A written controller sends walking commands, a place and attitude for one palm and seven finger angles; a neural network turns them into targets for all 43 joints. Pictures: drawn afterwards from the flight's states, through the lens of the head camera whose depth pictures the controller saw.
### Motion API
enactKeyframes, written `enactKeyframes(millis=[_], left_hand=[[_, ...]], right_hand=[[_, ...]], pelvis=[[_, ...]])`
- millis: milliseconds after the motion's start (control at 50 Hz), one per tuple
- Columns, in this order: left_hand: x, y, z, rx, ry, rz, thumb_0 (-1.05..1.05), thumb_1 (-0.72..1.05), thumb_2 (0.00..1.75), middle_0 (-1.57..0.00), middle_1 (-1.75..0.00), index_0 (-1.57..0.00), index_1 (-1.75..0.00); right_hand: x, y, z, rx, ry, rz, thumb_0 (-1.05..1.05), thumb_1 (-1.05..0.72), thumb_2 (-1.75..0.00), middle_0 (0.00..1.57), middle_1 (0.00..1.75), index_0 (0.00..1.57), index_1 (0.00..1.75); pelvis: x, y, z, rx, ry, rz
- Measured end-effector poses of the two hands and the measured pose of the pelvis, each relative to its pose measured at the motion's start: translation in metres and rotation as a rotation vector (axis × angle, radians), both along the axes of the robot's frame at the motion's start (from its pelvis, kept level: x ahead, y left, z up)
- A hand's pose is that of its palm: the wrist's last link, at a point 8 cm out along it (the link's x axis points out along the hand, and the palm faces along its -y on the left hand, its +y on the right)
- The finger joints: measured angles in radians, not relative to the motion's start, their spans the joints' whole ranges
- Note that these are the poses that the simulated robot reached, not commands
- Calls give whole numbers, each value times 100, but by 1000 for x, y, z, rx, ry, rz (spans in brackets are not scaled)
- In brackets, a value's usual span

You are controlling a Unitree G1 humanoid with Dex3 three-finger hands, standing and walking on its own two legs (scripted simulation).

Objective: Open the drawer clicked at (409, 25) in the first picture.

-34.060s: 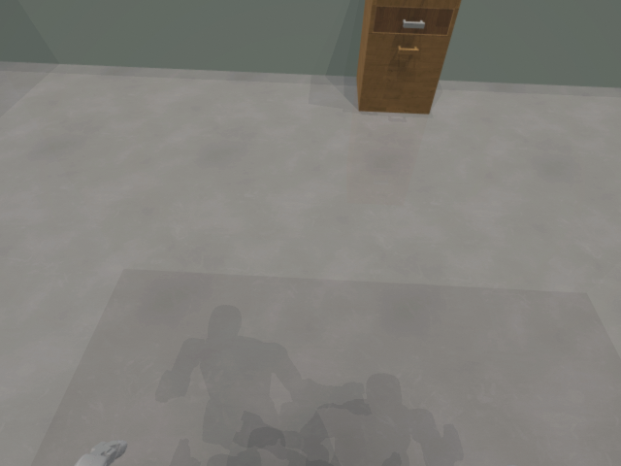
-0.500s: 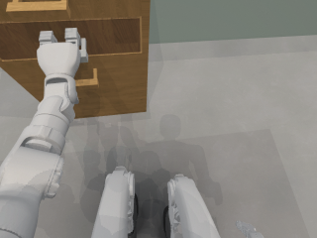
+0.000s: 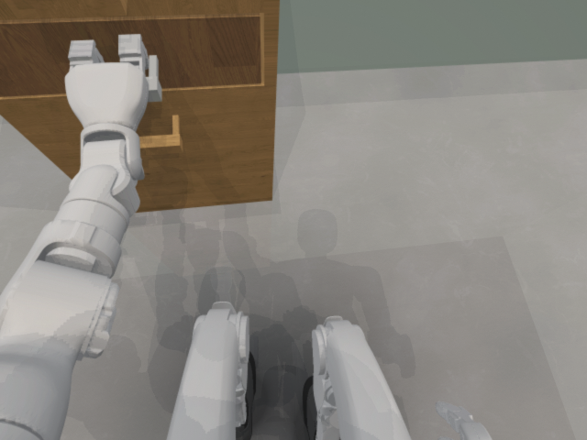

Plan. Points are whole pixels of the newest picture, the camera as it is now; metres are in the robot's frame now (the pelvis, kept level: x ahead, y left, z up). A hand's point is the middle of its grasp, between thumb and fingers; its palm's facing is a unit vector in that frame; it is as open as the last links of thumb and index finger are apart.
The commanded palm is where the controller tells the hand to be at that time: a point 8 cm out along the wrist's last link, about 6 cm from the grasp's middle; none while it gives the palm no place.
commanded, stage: lower the fingers behind the handle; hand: left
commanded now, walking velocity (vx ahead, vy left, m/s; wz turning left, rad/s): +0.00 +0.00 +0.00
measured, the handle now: (120, 78) +0.58 +0.26 +0.02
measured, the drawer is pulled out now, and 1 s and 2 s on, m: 0.00 0.00 0.00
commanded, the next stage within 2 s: lift the fingers back up to retry in 1.10 s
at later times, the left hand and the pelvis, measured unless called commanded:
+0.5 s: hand (125, 116) +0.53 +0.25 +0.01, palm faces +0.09 +0.06 -0.99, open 14.5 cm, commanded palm +0.50 +0.20 -0.09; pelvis +0.00 +0.00 -0.02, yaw +1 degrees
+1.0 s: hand (126, 116) +0.53 +0.25 +0.01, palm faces +0.10 +0.06 -0.99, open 14.5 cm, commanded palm +0.50 +0.20 -0.10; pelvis -0.01 +0.00 -0.03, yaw +1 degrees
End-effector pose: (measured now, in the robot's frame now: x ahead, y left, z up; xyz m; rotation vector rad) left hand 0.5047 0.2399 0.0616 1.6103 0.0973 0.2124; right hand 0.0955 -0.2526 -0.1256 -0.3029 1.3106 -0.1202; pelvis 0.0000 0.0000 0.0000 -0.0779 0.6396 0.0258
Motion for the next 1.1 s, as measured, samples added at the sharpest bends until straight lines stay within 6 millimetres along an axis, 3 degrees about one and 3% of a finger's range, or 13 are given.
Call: enactKeyframes(millis=[480,1100], left_hand=[[0,-2,-3,11,-27,15,0,-49,30,-24,-126,-11,-134],[0,-2,-3,9,-33,17,0,-49,30,-24,-125,-11,-132]], right_hand=[[20,-5,-18,-15,-39,36,0,-91,-90,21,30,20,30],[8,-3,-26,-32,-29,21,0,-91,-90,21,30,21,30]], pelvis=[[-4,-5,-18,5,-5,8],[-11,-1,-28,2,-13,6]])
